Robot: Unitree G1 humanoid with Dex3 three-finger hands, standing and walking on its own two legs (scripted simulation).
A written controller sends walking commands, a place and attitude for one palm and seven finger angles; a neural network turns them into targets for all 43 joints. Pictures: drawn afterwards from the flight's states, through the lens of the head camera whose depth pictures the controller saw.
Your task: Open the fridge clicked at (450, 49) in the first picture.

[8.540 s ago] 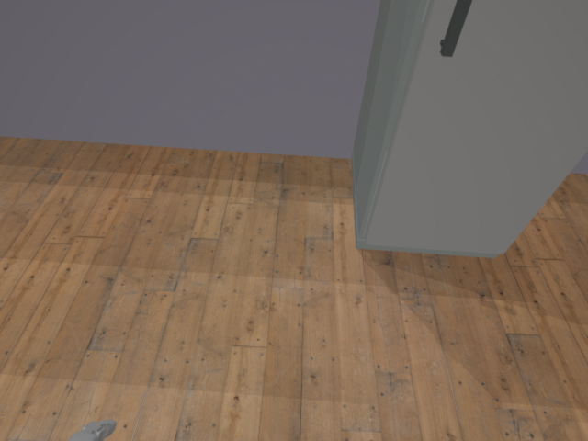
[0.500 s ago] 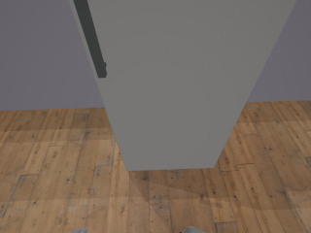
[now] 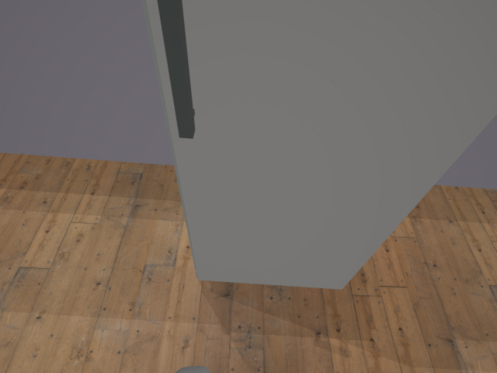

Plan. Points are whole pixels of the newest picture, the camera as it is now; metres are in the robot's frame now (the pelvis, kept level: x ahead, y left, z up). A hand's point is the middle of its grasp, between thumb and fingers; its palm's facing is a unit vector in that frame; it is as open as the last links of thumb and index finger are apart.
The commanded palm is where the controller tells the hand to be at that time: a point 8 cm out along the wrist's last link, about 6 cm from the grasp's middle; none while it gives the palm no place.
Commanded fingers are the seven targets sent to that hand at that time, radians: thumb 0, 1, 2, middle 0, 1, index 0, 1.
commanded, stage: come to a stop and stand still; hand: left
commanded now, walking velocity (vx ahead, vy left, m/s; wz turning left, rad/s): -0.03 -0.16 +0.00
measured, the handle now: (181, 56) +0.47 +0.15 +0.25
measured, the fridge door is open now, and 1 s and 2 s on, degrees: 0 0 0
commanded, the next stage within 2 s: look again from close up in 1.26 s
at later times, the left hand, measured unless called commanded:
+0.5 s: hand out of the picture -0.06 +0.14 -0.15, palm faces +0.03 -0.98 -0.21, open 7.4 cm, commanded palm none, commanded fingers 0.00 0.90 0.90 -0.20 -0.30 -0.20 -0.30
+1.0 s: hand out of the picture -0.04 +0.22 -0.18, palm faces +0.00 -0.97 -0.23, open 7.4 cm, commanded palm none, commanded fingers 0.00 0.90 0.90 -0.20 -0.30 -0.20 -0.30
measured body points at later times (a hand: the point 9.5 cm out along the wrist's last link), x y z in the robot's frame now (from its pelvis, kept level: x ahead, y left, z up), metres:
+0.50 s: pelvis -0.05 -0.03 +0.02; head -0.07 -0.05 +0.47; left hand -0.06 +0.19 -0.13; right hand -0.07 -0.27 -0.15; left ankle +0.01 +0.10 -0.70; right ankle -0.10 -0.15 -0.73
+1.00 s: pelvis -0.05 +0.03 +0.00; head -0.04 +0.03 +0.45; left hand -0.04 +0.27 -0.16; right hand +0.02 -0.20 -0.15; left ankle -0.05 +0.12 -0.73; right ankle -0.10 -0.15 -0.73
